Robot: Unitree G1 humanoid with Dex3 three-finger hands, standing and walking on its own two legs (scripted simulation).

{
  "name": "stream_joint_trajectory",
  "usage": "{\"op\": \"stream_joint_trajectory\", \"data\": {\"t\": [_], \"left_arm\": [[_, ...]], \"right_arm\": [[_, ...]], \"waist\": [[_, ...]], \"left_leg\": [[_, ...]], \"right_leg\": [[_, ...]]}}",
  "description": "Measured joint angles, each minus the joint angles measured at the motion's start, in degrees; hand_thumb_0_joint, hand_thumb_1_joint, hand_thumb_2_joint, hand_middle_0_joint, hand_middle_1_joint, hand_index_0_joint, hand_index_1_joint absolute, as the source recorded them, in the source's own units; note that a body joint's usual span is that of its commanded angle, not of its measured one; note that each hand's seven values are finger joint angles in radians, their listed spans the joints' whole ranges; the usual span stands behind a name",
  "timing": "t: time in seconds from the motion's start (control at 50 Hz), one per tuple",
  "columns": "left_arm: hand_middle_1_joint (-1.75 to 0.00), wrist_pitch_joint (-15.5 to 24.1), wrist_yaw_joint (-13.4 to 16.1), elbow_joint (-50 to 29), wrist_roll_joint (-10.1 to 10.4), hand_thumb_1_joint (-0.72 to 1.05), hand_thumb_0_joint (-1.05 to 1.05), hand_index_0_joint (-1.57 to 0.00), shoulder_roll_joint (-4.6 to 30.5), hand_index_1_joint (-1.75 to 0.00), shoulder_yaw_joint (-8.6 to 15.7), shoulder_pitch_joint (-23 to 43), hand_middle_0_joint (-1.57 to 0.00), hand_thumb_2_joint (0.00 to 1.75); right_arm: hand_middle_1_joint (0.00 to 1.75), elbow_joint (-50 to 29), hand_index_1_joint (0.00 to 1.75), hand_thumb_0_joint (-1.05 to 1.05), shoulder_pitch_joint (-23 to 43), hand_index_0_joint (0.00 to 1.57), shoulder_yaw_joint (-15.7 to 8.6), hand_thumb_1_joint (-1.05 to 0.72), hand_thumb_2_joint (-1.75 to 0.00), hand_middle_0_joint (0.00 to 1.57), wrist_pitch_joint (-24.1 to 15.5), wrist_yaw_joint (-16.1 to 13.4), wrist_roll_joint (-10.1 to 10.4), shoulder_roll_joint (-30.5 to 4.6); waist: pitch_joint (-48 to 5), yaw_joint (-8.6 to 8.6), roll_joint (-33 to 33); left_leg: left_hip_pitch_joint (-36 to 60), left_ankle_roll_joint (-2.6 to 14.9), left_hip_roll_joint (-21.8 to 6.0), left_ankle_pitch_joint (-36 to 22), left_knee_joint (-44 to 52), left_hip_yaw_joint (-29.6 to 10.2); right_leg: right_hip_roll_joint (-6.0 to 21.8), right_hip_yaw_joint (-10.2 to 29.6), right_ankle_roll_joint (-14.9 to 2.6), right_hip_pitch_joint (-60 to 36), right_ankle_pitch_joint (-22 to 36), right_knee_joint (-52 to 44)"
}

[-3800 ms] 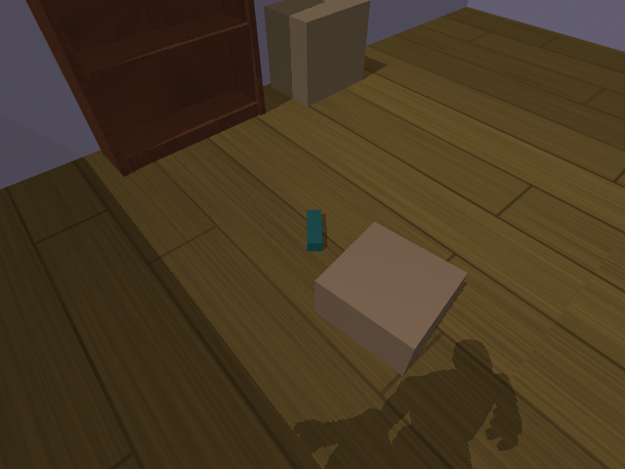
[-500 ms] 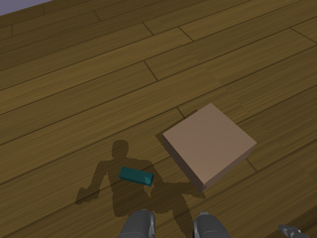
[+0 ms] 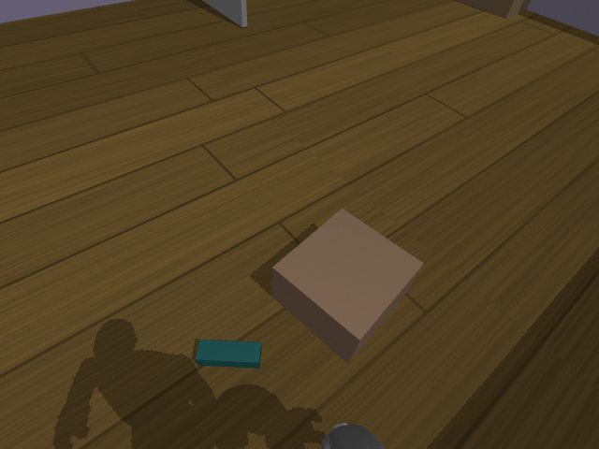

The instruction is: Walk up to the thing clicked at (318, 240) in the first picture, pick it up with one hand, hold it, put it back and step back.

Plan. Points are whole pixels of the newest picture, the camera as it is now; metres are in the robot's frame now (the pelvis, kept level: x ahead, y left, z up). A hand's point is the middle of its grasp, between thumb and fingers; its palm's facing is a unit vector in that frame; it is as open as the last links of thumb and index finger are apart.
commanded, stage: walk up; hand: left
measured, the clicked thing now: (229, 353) +0.53 +0.17 -0.72
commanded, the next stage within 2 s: stand in 1.58 s
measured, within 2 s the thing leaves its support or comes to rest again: neither
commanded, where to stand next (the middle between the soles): +0.13 -0.04 m, yaw -4 degrees
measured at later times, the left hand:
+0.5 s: hand (156, 429) +0.20 +0.21 -0.15, palm faces -0.14 -0.91 -0.38, open 7.4 cm
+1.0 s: hand (166, 446) +0.17 +0.18 -0.13, palm faces -0.13 -0.94 -0.32, open 7.4 cm
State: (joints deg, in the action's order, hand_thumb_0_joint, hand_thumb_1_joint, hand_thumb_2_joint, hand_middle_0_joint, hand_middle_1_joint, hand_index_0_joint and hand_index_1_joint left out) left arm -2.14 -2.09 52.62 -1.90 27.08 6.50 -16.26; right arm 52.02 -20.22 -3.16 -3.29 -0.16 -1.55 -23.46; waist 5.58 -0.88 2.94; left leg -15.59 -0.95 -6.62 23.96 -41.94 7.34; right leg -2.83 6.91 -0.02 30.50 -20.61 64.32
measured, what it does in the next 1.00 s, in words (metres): steps on the spot: right foot, then left foot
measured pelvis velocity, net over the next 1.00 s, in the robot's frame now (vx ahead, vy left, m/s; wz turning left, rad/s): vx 0.04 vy -0.04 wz -0.13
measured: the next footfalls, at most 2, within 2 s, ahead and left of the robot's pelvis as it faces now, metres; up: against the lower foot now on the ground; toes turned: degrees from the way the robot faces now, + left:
right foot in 0.20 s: +0.09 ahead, -0.17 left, +0.00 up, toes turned -6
left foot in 0.44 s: +0.12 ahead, +0.09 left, +0.00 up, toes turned -4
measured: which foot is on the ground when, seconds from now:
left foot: down 0.00-0.22, up 0.24-0.42, down 0.44-1.00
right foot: up 0.00-0.18, down 0.20-1.00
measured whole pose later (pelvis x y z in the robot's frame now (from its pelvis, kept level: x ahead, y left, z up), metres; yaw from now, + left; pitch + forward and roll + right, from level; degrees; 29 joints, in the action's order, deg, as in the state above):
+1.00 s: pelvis +0.04 -0.04 +0.02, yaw -7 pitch -2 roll +0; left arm -0.2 -0.8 65.1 0.5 18.8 0.4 -1.2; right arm 65.1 -2.6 0.2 -1.2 0.9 0.2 -22.2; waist 5.1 0.1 -0.1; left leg -11.9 -1.8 -3.1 10.8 -24.7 3.3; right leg 0.1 1.8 0.3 12.9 -11.6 26.4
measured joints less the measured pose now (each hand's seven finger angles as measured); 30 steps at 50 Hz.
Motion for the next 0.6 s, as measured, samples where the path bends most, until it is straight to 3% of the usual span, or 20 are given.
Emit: {"op": "stream_joint_trajectory", "data": {"t": [0.08, 0.16, 0.2, 0.24, 0.28, 0.32, 0.4, 0.44, 0.48, 0.54, 0.6], "left_arm": [[-0.3, -0.1, -0.8, 0.4, 0.3, 0.9, 0.01, -0.2, -1.4, -0.3, -1.0, 1.2, -0.2, 0.89], [-0.3, 0.6, -1.2, -0.2, 1.0, 0.9, 0.01, -0.2, -2.7, -0.3, -2.0, 4.0, -0.2, 0.89], [-0.3, 1.6, -1.1, -0.9, 1.2, 0.9, 0.01, -0.2, -3.1, -0.3, -2.3, 5.1, -0.2, 0.89], [-0.3, 2.7, -0.5, -1.7, 1.0, 0.9, 0.0, -0.2, -3.8, -0.3, -2.3, 6.3, -0.2, 0.89], [-0.3, 3.1, 0.2, -2.4, 1.3, 0.9, 0.0, -0.21, -4.2, -0.3, -2.7, 6.8, -0.2, 0.89], [-0.3, 3.0, 0.8, -2.7, 1.7, 0.9, 0.0, -0.21, -4.9, -0.3, -3.6, 7.1, -0.2, 0.89], [-0.3, 2.7, 1.7, -2.0, 1.6, 0.9, 0.0, -0.21, -5.7, -0.3, -4.8, 8.1, -0.2, 0.89], [-0.3, 2.4, 1.8, -1.6, 1.9, 0.9, 0.0, -0.21, -5.6, -0.3, -5.2, 9.0, -0.2, 0.89], [-0.3, 1.8, 2.1, -0.5, 2.5, 0.9, 0.0, -0.21, -5.1, -0.3, -5.1, 10.4, -0.2, 0.89], [-0.3, 1.6, 2.4, 1.2, 2.6, 0.9, 0.0, -0.21, -5.1, -0.3, -4.9, 11.7, -0.2, 0.89], [-0.3, 2.3, 2.1, 2.9, 2.4, 0.9, 0.0, -0.21, -5.0, -0.3, -4.8, 12.0, -0.2, 0.89]], "right_arm": [[0.3, -0.6, 0.3, 0.01, -1.4, 0.21, -0.7, -0.9, -0.89, 0.21, -1.1, -0.2, 0.0, -2.0], [0.3, -1.6, 0.3, 0.01, -1.8, 0.21, -0.8, -0.9, -0.9, 0.2, -0.7, 0.1, 0.0, -3.7], [0.3, -2.0, 0.3, 0.01, -1.8, 0.21, -0.6, -0.9, -0.9, 0.2, 0.1, 0.2, 0.2, -4.4], [0.3, -1.9, 0.3, 0.01, -1.0, 0.2, -0.2, -0.9, -0.9, 0.2, 1.1, -0.2, 0.7, -4.5], [0.3, -1.4, 0.3, 0.01, 1.1, 0.2, 0.3, -0.9, -0.9, 0.2, 2.3, -0.7, 1.3, -3.5], [0.3, -1.3, 0.3, 0.01, 2.9, 0.2, 0.7, -0.91, -0.9, 0.2, 2.4, -1.1, 1.7, -2.6], [0.3, -1.3, 0.3, 0.01, 5.2, 0.2, 1.6, -0.91, -0.9, 0.2, 1.2, -0.8, 2.0, -1.2], [0.3, -0.8, 0.3, 0.01, 6.2, 0.2, 1.8, -0.91, -0.9, 0.2, 0.8, -0.6, 1.9, -0.5], [0.3, 0.4, 0.3, 0.0, 7.4, 0.2, 2.1, -0.91, -0.9, 0.2, 0.9, -0.4, 1.5, 1.1], [0.3, 1.9, 0.3, 0.0, 8.6, 0.2, 3.1, -0.91, -0.9, 0.2, 1.1, 0.3, 1.3, 2.3], [0.3, 3.6, 0.3, 0.0, 10.3, 0.21, 3.7, -0.9, -0.9, 0.2, 1.8, 0.6, 1.6, 3.0]], "waist": [[0.9, -0.72, 0.4], [2.1, -1.74, -0.2], [2.0, -2.08, -1.1], [2.8, -2.07, -2.7], [3.1, -1.46, -2.6], [2.9, -0.97, -3.1], [1.5, -0.47, -4.6], [1.2, -0.45, -4.9], [1.3, -0.26, -3.2], [1.1, -0.07, -3.4], [0.9, 0.24, -3.4]], "left_leg": [[2.3, -0.41, -1.3, -0.7, 2.8, 2.0], [3.3, -1.64, -3.1, -0.2, 3.1, 3.0], [2.7, -1.97, -4.3, 1.3, 0.8, 3.0], [-0.1, -0.35, -5.6, 2.1, -6.5, -0.1], [-3.7, 0.63, -2.6, 6.3, -15.3, -4.4], [-6.5, 1.21, -0.3, 8.2, -19.2, -6.1], [-7.8, 1.84, 1.3, 3.7, -10.6, -5.6], [-6.3, 1.73, 2.2, -2.5, -3.7, -5.2], [-6.0, 0.47, 3.3, -3.1, -3.4, -4.2], [-5.9, -0.1, 2.9, -2.7, -3.3, -4.7], [-5.3, -0.85, 2.8, -3.8, -1.1, -5.1]], "right_leg": [[2.4, -1.2, -0.2, -2.6, -2.0, -6.8], [4.4, -5.2, -1.24, -5.8, -2.4, -16.7], [4.1, -7.4, -1.9, -9.1, 1.2, -24.1], [2.5, -8.2, -0.63, -9.7, 3.0, -23.9], [2.2, -7.3, -0.74, -9.3, 1.8, -22.0], [2.0, -6.5, -1.12, -9.7, 1.7, -22.2], [1.6, -5.8, -0.65, -9.3, 1.0, -21.3], [1.8, -5.6, -0.16, -8.4, -0.4, -19.1], [2.9, -4.6, 0.05, -7.8, -1.4, -17.2], [2.5, -5.1, -1.13, -8.4, -1.4, -18.3], [2.4, -5.6, -0.17, -9.3, 0.4, -20.9]]}}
